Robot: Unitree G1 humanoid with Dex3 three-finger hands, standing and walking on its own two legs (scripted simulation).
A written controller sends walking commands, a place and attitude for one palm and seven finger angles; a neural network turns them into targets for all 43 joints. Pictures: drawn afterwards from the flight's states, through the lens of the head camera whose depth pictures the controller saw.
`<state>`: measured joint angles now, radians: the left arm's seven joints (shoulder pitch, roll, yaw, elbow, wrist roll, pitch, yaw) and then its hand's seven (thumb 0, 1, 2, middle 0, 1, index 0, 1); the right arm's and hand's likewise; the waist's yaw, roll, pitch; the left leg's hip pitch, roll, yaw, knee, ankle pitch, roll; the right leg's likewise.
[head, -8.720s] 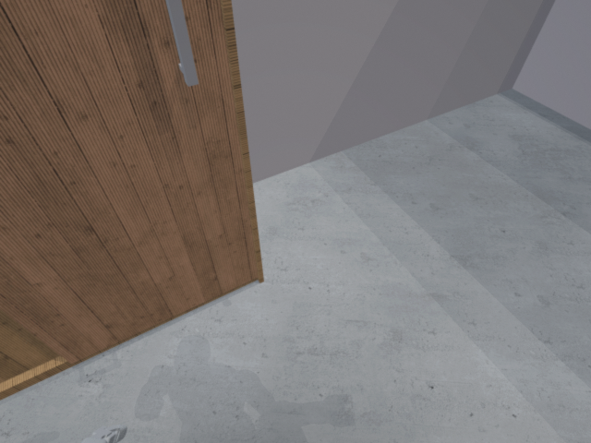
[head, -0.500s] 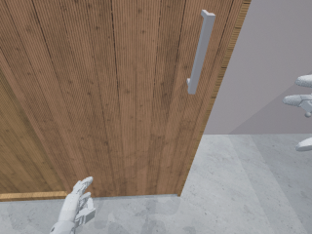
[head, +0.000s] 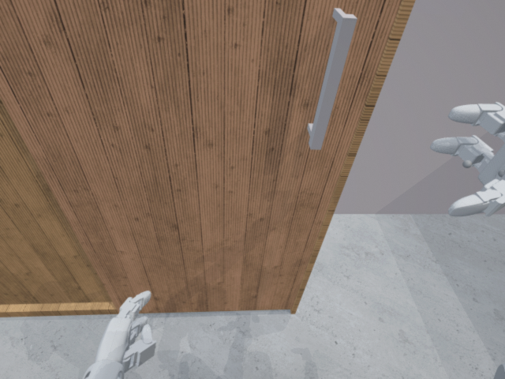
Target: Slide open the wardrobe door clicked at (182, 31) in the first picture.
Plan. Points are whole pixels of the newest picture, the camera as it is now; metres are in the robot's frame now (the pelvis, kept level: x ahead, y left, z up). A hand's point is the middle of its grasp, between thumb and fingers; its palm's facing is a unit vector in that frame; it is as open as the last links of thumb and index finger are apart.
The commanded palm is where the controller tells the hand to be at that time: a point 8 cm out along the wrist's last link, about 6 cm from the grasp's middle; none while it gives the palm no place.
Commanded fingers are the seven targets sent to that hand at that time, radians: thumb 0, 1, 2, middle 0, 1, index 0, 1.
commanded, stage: move the hooked fingers beside the handle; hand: right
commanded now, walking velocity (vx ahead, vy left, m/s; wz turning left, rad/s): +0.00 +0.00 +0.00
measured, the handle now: (325, 85) +0.53 -0.10 +0.25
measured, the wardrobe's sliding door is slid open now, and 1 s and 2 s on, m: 0.00 0.00 0.00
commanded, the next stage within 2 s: none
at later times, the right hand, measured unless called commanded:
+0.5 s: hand (434, 142) +0.37 -0.23 +0.25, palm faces -0.04 +1.00 -0.04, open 14.0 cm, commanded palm +0.35 -0.27 +0.25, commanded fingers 0.00 0.50 -0.30 0.30 1.20 0.30 1.20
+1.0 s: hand (394, 116) +0.43 -0.19 +0.25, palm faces -0.05 +1.00 -0.01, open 14.0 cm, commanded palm +0.41 -0.24 +0.25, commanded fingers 0.00 0.50 -0.30 0.30 1.20 0.30 1.20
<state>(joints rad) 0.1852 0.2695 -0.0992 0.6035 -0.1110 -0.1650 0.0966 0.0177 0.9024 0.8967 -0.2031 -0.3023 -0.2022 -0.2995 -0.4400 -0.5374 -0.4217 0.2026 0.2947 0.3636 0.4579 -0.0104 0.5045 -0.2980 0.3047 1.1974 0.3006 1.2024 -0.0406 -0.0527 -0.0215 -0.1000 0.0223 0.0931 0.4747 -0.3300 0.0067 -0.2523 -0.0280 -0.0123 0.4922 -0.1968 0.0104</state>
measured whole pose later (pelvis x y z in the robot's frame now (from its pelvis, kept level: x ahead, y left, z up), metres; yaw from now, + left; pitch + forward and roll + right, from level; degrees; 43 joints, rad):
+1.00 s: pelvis +0.00 +0.00 +0.00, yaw +2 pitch +0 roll +0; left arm 0.28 0.28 -0.05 0.66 -0.10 -0.09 0.10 0.02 0.90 0.90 -0.20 -0.30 -0.20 -0.30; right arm -0.80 -0.48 -0.31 0.65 0.20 0.26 0.29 -0.01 0.50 -0.30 0.30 1.20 0.30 1.20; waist 0.03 -0.04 -0.04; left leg -0.14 0.01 0.06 0.45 -0.31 0.01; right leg -0.27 -0.04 -0.04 0.47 -0.19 0.01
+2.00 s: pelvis +0.01 +0.00 +0.00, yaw +2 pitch +1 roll +0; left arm 0.25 0.26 -0.05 0.63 -0.09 -0.05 0.09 0.01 0.90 0.90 -0.20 -0.30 -0.20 -0.30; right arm -0.89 -0.44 -0.30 0.80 0.17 0.22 0.22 -0.01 0.50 -0.30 0.30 1.20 0.30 1.20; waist 0.04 -0.03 -0.07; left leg -0.17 0.01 0.05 0.47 -0.32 0.01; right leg -0.31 -0.05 -0.05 0.49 -0.21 0.01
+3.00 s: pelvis +0.00 +0.00 +0.00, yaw +2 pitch +2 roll +1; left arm 0.33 0.28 -0.02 0.70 -0.07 -0.08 0.09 0.01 0.90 0.90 -0.20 -0.30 -0.20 -0.30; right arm -1.02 -0.42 -0.26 0.94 0.16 0.14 0.18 -0.01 0.50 -0.30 0.30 1.20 0.30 1.20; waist 0.06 -0.03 -0.05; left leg -0.20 0.00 0.06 0.47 -0.31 0.01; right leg -0.34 -0.05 -0.04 0.50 -0.20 0.01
